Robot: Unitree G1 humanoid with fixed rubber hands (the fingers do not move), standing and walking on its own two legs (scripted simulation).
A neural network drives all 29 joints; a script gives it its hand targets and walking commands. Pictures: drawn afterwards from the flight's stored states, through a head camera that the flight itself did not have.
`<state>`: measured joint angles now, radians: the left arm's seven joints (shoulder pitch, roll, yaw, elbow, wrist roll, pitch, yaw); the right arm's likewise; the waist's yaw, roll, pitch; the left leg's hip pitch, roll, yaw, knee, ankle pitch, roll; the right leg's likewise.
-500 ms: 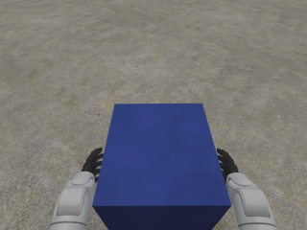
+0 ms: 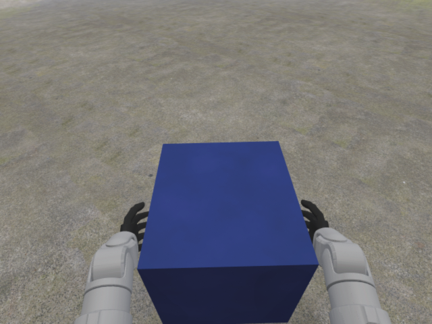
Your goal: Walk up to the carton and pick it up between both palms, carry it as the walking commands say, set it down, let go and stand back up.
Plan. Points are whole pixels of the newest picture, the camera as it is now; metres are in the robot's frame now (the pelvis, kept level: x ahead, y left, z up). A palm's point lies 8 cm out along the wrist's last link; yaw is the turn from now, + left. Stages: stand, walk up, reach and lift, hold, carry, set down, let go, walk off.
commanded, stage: set down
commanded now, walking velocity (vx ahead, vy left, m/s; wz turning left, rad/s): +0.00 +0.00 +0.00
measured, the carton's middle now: (223, 230) +0.34 -0.01 -0.03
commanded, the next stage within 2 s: none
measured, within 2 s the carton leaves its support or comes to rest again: neither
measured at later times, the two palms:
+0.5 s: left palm (139, 247) +0.31 +0.18 -0.05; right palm (304, 241) +0.31 -0.18 -0.04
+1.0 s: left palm (150, 251) +0.35 +0.18 -0.12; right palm (295, 247) +0.35 -0.19 -0.12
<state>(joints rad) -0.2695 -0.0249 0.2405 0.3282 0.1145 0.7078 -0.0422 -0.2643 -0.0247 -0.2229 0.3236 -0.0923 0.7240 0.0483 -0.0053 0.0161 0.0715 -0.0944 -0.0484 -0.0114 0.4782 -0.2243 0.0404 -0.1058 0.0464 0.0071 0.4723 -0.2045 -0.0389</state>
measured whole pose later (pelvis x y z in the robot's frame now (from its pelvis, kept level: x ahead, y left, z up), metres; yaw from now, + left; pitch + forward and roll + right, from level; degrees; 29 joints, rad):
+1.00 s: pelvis -0.02 +0.00 -0.07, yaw +2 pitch +22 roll +0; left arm -0.56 0.01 0.32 0.66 0.11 0.29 -0.03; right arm -0.52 -0.05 -0.35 0.61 -0.11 0.31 0.05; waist -0.01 0.01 -0.06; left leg -1.00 -0.09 -0.05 0.98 -0.35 0.03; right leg -1.00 0.09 0.05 0.97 -0.35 -0.02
